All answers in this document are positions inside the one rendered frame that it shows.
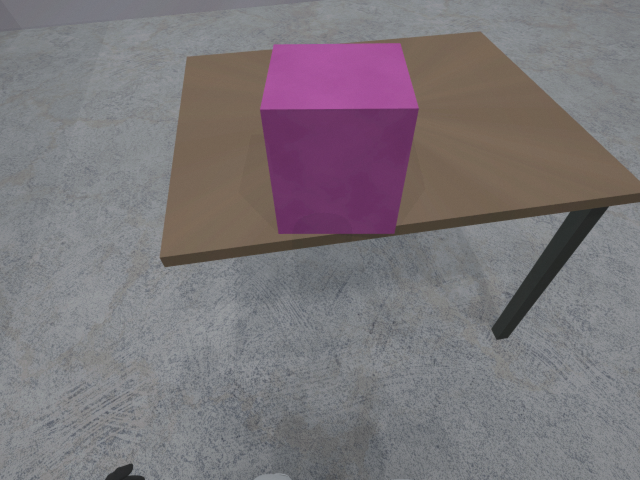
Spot carton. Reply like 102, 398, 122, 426
260, 43, 419, 234

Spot table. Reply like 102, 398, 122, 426
160, 31, 640, 340

